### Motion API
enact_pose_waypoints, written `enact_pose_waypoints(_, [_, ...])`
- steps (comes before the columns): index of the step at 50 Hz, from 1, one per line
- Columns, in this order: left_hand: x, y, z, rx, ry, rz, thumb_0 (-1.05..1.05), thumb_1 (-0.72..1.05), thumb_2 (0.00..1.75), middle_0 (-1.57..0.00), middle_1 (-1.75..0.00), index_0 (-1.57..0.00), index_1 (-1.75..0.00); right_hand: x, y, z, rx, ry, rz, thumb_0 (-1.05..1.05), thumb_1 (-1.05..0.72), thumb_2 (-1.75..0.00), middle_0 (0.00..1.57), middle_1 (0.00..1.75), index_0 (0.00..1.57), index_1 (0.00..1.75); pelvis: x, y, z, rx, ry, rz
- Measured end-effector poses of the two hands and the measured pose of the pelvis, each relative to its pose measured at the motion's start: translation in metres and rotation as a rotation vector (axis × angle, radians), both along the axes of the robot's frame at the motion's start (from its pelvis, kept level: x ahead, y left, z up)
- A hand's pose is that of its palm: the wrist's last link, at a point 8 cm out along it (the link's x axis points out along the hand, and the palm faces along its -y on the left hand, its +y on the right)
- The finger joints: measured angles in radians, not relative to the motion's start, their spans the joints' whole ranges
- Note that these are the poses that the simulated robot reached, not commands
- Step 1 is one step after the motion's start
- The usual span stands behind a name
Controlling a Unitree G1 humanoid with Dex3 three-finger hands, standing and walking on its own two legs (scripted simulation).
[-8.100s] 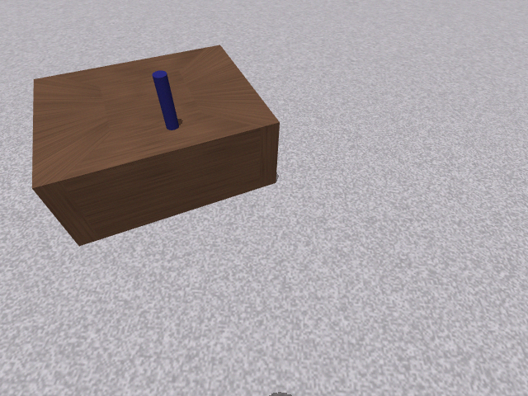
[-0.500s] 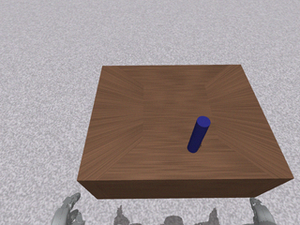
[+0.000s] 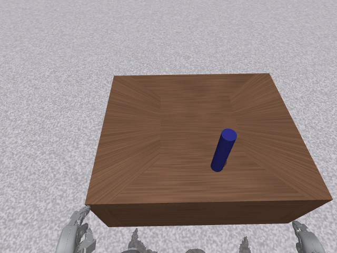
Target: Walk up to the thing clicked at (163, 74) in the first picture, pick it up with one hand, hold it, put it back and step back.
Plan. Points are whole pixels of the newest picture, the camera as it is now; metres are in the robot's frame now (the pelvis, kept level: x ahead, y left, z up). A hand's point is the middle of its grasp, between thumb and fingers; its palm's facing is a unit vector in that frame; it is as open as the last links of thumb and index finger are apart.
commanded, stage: go down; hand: right
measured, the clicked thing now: (222, 152) +0.50 -0.19 -0.23
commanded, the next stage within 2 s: approach in 1.84 s
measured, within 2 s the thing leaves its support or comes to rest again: neither
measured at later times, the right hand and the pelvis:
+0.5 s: hand (303, 188) +0.28 -0.32 -0.02, palm faces +0.17 +0.96 -0.22, open 17.4 cm; pelvis -0.02 +0.00 -0.01, yaw +0 degrees
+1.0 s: hand (314, 163) +0.33 -0.35 +0.01, palm faces +0.17 +0.98 -0.14, open 17.7 cm; pelvis -0.03 +0.00 -0.01, yaw +0 degrees
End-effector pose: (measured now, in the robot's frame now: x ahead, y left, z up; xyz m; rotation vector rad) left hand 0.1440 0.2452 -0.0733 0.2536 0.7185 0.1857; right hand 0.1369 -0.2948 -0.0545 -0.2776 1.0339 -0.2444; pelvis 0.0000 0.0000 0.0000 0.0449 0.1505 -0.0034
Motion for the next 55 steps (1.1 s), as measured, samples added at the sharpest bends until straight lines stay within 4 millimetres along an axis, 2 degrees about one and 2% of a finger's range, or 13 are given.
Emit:
enact_pose_waypoints(6, [-0.002,0.003,-0.003,0.018,-0.029,0.010,0.01,0.91,0.89,-0.20,-0.30,-0.20,-0.30,-0.004,-0.006,0.005,0.002,-0.039,0.000,-0.01,0.56,-0.03,0.05,0.05,0.05,0.05,-0.004,0.002,-0.005,0.002,0.009,-0.007])
enact_pose_waypoints(9, [-0.005,0.003,-0.005,0.029,-0.035,0.009,0.01,0.91,0.89,-0.20,-0.30,-0.20,-0.30,0.004,-0.011,0.009,0.003,-0.083,-0.008,-0.01,0.55,-0.03,0.06,0.05,0.05,0.05,-0.007,0.003,-0.008,0.003,0.010,-0.012])
enact_pose_waypoints(13, [-0.012,0.006,-0.009,0.048,-0.027,0.013,0.01,0.91,0.89,-0.20,-0.30,-0.20,-0.30,0.029,-0.024,0.017,0.003,-0.176,-0.026,-0.01,0.54,-0.02,0.06,0.05,0.05,0.05,-0.012,0.006,-0.011,0.002,0.008,-0.015])
enact_pose_waypoints(21, [-0.040,0.019,-0.012,0.090,0.034,0.055,0.01,0.91,0.89,-0.20,-0.30,-0.20,-0.30,0.097,-0.057,0.048,0.039,-0.340,-0.015,-0.01,0.52,-0.02,0.07,0.05,0.06,0.04,-0.019,0.006,-0.010,0.004,0.017,-0.010])
enact_pose_waypoints(26, [-0.063,0.029,-0.016,0.104,0.107,0.090,0.01,0.90,0.89,-0.20,-0.30,-0.20,-0.30,0.121,-0.069,0.058,0.089,-0.375,0.004,-0.01,0.52,-0.01,0.07,0.04,0.06,0.04,-0.019,0.002,-0.008,0.002,0.033,0.001])
enact_pose_waypoints(31, [-0.086,0.032,-0.023,0.106,0.203,0.106,0.01,0.90,0.90,-0.20,-0.30,-0.19,-0.30,0.130,-0.078,0.060,0.116,-0.416,0.023,-0.01,0.53,-0.02,0.07,0.04,0.05,0.04,-0.018,-0.001,-0.008,-0.003,0.048,0.010])
enact_pose_waypoints(36, [-0.100,0.030,-0.027,0.100,0.272,0.102,0.01,0.89,0.90,-0.20,-0.30,-0.19,-0.30,0.132,-0.083,0.056,0.128,-0.447,0.040,-0.01,0.56,-0.02,0.06,0.05,0.05,0.04,-0.018,-0.002,-0.009,-0.007,0.062,0.014])
enact_pose_waypoints(41, [-0.104,0.028,-0.028,0.105,0.299,0.086,0.01,0.89,0.90,-0.20,-0.30,-0.19,-0.30,0.138,-0.087,0.058,0.135,-0.513,0.042,-0.01,0.58,-0.03,0.05,0.05,0.05,0.05,-0.020,-0.001,-0.010,-0.007,0.070,0.010])
enact_pose_waypoints(49, [-0.101,0.036,-0.025,0.137,0.305,0.069,0.00,0.90,0.90,-0.20,-0.30,-0.19,-0.30,0.166,-0.100,0.076,0.126,-0.619,0.052,-0.02,0.59,-0.03,0.05,0.05,0.04,0.05,-0.025,0.002,-0.013,-0.003,0.091,0.006])
enact_pose_waypoints(55, [-0.107,0.041,-0.025,0.150,0.332,0.067,0.00,0.91,0.90,-0.20,-0.30,-0.20,-0.30,0.181,-0.105,0.081,0.145,-0.640,0.058,-0.01,0.58,-0.02,0.06,0.05,0.05,0.04,-0.025,0.002,-0.014,-0.003,0.117,0.010])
